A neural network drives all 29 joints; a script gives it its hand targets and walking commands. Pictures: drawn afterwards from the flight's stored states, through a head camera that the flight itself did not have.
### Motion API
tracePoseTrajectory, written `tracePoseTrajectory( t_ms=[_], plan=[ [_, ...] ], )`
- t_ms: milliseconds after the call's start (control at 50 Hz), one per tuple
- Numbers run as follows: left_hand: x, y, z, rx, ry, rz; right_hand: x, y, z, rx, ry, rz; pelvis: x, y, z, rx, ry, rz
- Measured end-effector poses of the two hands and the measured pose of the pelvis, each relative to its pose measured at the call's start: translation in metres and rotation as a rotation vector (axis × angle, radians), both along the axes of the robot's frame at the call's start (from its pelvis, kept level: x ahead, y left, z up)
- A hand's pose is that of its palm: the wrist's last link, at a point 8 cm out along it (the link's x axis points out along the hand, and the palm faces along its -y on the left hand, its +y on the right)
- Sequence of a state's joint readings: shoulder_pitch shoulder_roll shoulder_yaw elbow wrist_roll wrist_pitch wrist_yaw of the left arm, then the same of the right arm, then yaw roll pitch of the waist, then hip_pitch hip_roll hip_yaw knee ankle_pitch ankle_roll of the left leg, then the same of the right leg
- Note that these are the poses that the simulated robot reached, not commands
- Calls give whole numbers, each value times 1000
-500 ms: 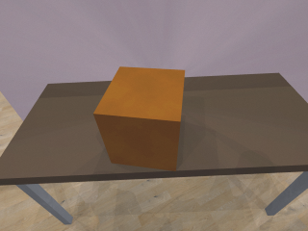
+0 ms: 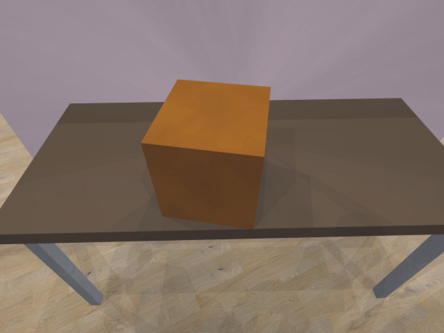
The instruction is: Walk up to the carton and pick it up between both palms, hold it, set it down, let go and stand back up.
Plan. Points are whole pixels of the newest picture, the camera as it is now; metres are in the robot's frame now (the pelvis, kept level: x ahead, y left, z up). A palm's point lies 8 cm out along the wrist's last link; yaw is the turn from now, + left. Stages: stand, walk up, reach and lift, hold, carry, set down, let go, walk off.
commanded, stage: stand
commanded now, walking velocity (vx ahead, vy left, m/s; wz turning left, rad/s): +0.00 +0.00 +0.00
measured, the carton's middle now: (214, 153) +0.53 +0.02 +0.01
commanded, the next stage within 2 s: none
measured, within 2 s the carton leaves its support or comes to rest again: neither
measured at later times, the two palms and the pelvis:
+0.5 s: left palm out of the picture +0.04 +0.26 -0.15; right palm out of the picture -0.06 -0.22 -0.16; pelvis +0.00 +0.01 -0.02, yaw +0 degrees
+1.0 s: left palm out of the picture -0.01 +0.30 -0.13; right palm out of the picture +0.05 -0.21 -0.13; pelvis +0.03 +0.04 -0.01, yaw +0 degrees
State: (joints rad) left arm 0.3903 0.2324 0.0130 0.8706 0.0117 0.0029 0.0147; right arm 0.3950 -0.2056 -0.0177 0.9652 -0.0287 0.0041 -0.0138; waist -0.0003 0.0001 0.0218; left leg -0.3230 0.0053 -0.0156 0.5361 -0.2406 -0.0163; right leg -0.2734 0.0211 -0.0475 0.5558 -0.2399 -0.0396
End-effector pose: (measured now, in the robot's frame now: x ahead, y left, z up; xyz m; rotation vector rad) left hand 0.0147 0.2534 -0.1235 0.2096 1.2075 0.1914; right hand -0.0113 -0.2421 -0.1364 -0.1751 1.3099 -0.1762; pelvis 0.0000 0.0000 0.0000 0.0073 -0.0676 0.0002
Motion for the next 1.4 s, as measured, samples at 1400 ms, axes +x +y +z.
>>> tracePoseTrajectory(
  t_ms=[1400],
  plan=[
    [146,36,7,42,-195,-66,172,20,-1,-33,-238,100,72,37,-22,14,0,29]
  ],
)
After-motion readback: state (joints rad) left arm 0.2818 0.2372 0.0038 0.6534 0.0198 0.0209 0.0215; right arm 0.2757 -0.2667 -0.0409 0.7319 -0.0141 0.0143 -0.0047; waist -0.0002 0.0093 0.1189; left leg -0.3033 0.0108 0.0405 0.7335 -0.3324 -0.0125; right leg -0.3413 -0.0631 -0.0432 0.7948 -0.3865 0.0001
